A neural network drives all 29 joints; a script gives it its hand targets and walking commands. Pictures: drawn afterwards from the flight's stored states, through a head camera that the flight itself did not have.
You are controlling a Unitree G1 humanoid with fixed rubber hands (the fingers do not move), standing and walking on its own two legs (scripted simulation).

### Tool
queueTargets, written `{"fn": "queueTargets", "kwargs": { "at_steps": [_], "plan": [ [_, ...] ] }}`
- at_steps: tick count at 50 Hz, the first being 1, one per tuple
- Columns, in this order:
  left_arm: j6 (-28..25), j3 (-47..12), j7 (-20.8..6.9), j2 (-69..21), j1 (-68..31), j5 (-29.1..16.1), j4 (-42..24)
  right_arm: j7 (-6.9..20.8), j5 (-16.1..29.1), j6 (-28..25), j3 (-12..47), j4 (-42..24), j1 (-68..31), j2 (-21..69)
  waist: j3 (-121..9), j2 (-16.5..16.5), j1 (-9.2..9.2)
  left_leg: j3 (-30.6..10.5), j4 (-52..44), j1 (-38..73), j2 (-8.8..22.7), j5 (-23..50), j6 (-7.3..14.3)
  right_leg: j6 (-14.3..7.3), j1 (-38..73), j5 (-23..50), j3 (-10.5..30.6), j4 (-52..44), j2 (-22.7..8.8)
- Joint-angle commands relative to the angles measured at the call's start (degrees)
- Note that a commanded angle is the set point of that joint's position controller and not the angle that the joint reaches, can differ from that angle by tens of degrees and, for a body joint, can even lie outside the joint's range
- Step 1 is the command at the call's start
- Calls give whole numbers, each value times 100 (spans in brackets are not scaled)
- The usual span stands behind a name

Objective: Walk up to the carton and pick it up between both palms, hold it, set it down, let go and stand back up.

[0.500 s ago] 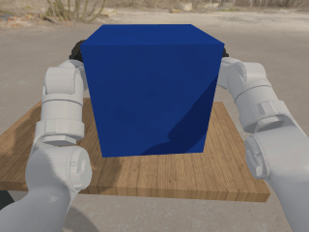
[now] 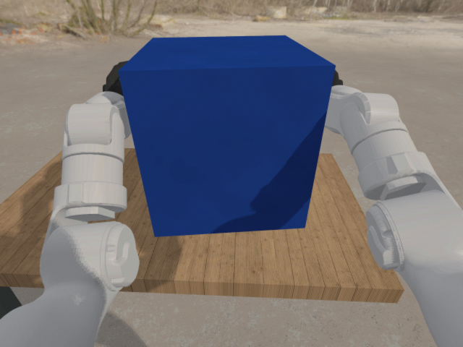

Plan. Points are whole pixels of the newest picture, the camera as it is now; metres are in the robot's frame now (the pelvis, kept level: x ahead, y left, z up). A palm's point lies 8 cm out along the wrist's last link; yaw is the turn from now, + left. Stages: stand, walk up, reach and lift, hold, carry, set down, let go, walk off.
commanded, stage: hold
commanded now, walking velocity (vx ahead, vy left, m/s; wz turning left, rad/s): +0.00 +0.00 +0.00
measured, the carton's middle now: (225, 128) +0.39 +0.00 +0.28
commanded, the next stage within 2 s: none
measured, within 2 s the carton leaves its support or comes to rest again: neither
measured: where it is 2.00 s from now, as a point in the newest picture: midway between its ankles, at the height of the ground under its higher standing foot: outside the picture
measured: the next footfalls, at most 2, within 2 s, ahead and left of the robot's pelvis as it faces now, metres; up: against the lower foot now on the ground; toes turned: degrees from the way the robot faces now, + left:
none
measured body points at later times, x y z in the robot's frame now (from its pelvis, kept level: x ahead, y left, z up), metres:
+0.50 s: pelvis +0.00 +0.00 +0.00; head -0.09 +0.01 +0.44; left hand +0.40 +0.17 +0.32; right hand +0.39 -0.17 +0.32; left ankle +0.00 +0.12 -0.75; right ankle +0.01 -0.11 -0.75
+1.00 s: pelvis +0.00 +0.00 +0.00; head -0.09 +0.01 +0.44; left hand +0.39 +0.17 +0.32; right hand +0.39 -0.17 +0.33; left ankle +0.00 +0.12 -0.75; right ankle +0.01 -0.11 -0.75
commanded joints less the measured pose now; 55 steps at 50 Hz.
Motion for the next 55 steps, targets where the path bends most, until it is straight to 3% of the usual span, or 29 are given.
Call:
{"fn": "queueTargets", "kwargs": {
  "at_steps": [1, 3, 4, 5, 6, 11, 13, 15, 17, 18, 19, 20, 21, 22, 23, 24, 26, 29, 32, 37, 39, 40, 41, 43, 45, 47, 49, 52, 55],
  "plan": [
    [-389, -1697, -697, -3786, -4599, -877, -426, 798, 816, -126, 551, -1821, -4998, 3847, -1576, 149, -21, 87, -461, -51, -42, 947, -256, 240, 934, 627, 66, -2, -3],
    [-491, -1603, -703, -3735, -4834, -895, -502, 823, 815, -170, 621, -1690, -5101, 4182, -1868, 45, 62, 45, -363, 14, -76, 1044, -207, 263, 1009, 854, 135, 12, -47],
    [-545, -1897, -675, -3850, -5140, -1043, -977, 823, 905, -206, 623, -1850, -5175, 4230, -2203, 288, -94, 61, -279, 149, -70, 1290, -223, 231, 1094, 1099, 119, 112, -47],
    [-510, -1643, -676, -3744, -4964, -929, -644, 795, 946, -156, 621, -1685, -5080, 4211, -1802, 199, 139, 107, -274, 14, -102, 1201, -222, 272, 1018, 1040, 134, 41, -57],
    [-525, -1641, -676, -3701, -5052, -967, -716, 786, 921, -131, 649, -1666, -5028, 4303, -1948, 61, 24, 79, -311, 127, -119, 1121, -193, 300, 1036, 1038, 145, 33, -59],
    [-491, -1758, -693, -4045, -4831, -1047, -399, 826, 797, -221, 403, -1848, -5184, 3936, -1859, 363, -83, 49, -345, 131, -11, 1263, -256, 161, 886, 975, 113, 36, -6],
    [-499, -1501, -726, -3695, -4801, -838, -278, 812, 703, -131, 366, -1450, -4899, 3998, -1654, 88, -27, 88, -400, -21, -43, 933, -245, 235, 907, 722, 123, 12, -50],
    [-533, -1563, -740, -3780, -4885, -831, -213, 808, 656, -194, 382, -1471, -5095, 4018, -1606, 197, -32, 104, -413, -213, -59, 846, -227, 221, 951, 749, 152, -7, -89],
    [-594, -1648, -726, -3780, -4952, -971, -449, 799, 838, -254, 571, -1916, -5273, 4210, -2039, 69, -26, 83, -287, -36, -91, 1276, -211, 265, 1114, 1142, 162, 73, -73],
    [-588, -1472, -743, -3688, -4783, -857, -225, 778, 821, -178, 532, -1529, -5017, 4191, -1678, -76, 3, 68, -320, -28, -77, 1207, -199, 257, 1000, 1113, 172, 6, -65],
    [-583, -1575, -737, -3793, -5019, -914, -261, 788, 830, -222, 494, -1671, -5355, 4051, -1903, 159, -88, 86, -358, 48, -116, 1057, -214, 250, 965, 905, 106, 21, -63],
    [-580, -1493, -732, -3799, -4945, -962, -149, 804, 858, -244, 525, -1821, -5505, 4114, -1830, 127, 63, 76, -350, -124, -79, 1003, -209, 232, 966, 762, 136, 8, -68],
    [-569, -1601, -714, -3885, -5038, -989, -199, 832, 853, -252, 503, -1829, -5457, 4078, -1894, 144, -7, 64, -409, -91, -60, 908, -199, 209, 1015, 649, 84, 32, -45],
    [-562, -1591, -703, -3845, -4896, -920, -53, 853, 739, -176, 293, -1431, -5043, 3930, -1641, 204, -23, 62, -473, -59, -8, 887, -210, 144, 872, 597, 124, -18, -13],
    [-618, -1748, -682, -3868, -5052, -1041, -406, 858, 789, -228, 453, -1559, -5112, 3939, -2049, 282, -91, 68, -351, 135, -40, 1114, -260, 132, 888, 780, 99, 60, -19],
    [-608, -1774, -670, -4027, -4937, -1088, -496, 833, 927, -317, 555, -1960, -5298, 4067, -2207, 351, 37, 79, -251, 62, -66, 1449, -306, 180, 979, 1095, 112, 93, -14],
    [-575, -1792, -668, -3988, -4747, -995, -677, 795, 953, -285, 596, -1863, -5079, 4027, -2262, 336, -8, 63, -185, 296, -53, 1794, -349, 179, 1096, 1341, 75, 74, 27],
    [-535, -1616, -693, -3782, -4863, -927, -695, 740, 912, -229, 640, -2055, -5222, 4087, -2008, 36, -15, 122, -271, 138, -125, 1277, -253, 311, 1117, 1255, 134, 48, -76],
    [-509, -1885, -696, -3948, -4852, -968, -838, 736, 907, -247, 563, -2013, -5019, 4028, -2061, 406, -158, 93, -213, 317, -106, 1597, -290, 232, 1087, 1422, 133, 73, -45],
    [-481, -1866, -702, -3939, -4701, -1081, -901, 697, 976, -185, 788, -2473, -5080, 4126, -2336, 89, -102, 45, -100, 212, -160, 1760, -309, 344, 1333, 1805, 136, 155, 3],
    [-428, -1855, -690, -3886, -4666, -1025, -950, 705, 1012, -122, 711, -2300, -4997, 4055, -2160, 164, -143, 48, -191, 429, -125, 1735, -290, 292, 1081, 1610, 88, 103, -16],
    [-428, -1845, -691, -3775, -4740, -1043, -1026, 733, 930, -76, 685, -2051, -4829, 4008, -1906, 100, -107, 1, -259, 218, -53, 1621, -304, 272, 1042, 1361, 36, 120, 53],
    [-430, -1971, -671, -3877, -4815, -1127, -1258, 749, 1039, -134, 858, -2372, -5023, 4158, -2339, 175, 36, 14, -203, 413, -101, 1803, -299, 277, 1163, 1536, 41, 158, 31],
    [-372, -1875, -664, -3908, -4632, -1059, -918, 743, 995, -128, 787, -2417, -5148, 4074, -2256, 80, -30, 71, -195, 409, -147, 1569, -258, 292, 976, 1363, 102, 105, 0],
    [-400, -1927, -663, -3921, -4859, -1116, -1055, 762, 1004, -151, 702, -2336, -5124, 4015, -2284, 327, -109, 42, -162, 389, -112, 1796, -303, 246, 944, 1430, 69, 104, 34],
    [-408, -1755, -656, -3740, -4982, -977, -925, 810, 949, -88, 594, -1769, -5030, 4038, -1953, 267, 22, 42, -254, 327, -52, 1411, -291, 255, 852, 933, 68, 6, 40],
    [-424, -1776, -656, -3783, -4912, -961, -757, 841, 888, -124, 593, -1746, -5026, 4038, -1858, 188, 74, 55, -377, 181, -28, 1186, -213, 225, 924, 900, 60, 18, -4],
    [-472, -1672, -680, -3735, -5146, -983, -406, 853, 802, -100, 422, -1421, -5131, 4079, -1763, 157, 30, 67, -443, -58, -44, 828, -186, 210, 743, 476, 110, -44, -24],
    [-497, -1849, -666, -4071, -4887, -1092, -456, 836, 851, -217, 475, -1901, -5369, 4009, -2157, 278, -76, 44, -330, 146, -64, 1301, -282, 190, 829, 985, 119, 16, -35]
  ]
}}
